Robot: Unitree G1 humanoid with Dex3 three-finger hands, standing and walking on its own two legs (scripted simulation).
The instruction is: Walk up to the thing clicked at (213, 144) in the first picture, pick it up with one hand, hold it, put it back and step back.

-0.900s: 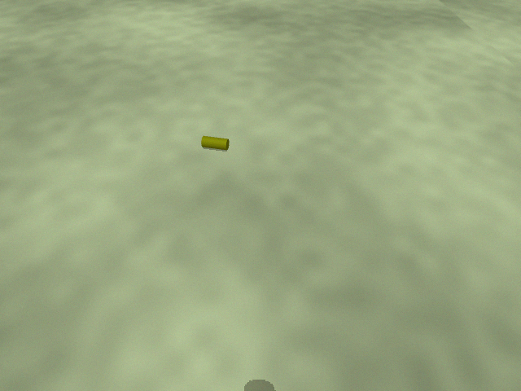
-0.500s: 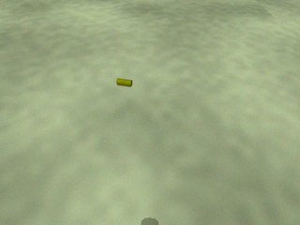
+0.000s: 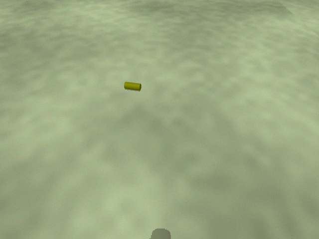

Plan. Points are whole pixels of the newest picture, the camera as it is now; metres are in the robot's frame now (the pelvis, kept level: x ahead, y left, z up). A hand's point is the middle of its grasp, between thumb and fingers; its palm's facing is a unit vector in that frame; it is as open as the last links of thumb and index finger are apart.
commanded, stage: stand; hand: left
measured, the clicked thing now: (132, 86) +1.58 +0.38 -0.75
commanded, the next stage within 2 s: walk up in 0.22 s
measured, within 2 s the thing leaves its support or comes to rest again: neither
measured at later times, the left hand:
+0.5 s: hand out of the picture +0.06 +0.33 -0.16, palm faces +0.02 -0.92 -0.38, open 7.4 cm
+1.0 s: hand (68, 156) +0.40 +0.37 -0.14, palm faces -0.17 -0.91 -0.38, open 7.4 cm
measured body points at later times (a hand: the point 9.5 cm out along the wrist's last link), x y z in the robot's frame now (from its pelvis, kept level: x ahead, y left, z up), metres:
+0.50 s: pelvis +0.06 +0.04 -0.01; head +0.06 +0.05 +0.44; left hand +0.06 +0.38 -0.13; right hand +0.16 -0.30 -0.11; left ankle +0.14 +0.18 -0.73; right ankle +0.00 -0.12 -0.75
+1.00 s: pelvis +0.28 +0.10 -0.01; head +0.29 +0.09 +0.44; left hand +0.41 +0.42 -0.11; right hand +0.24 -0.22 -0.14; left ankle +0.17 +0.20 -0.75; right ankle +0.41 -0.06 -0.72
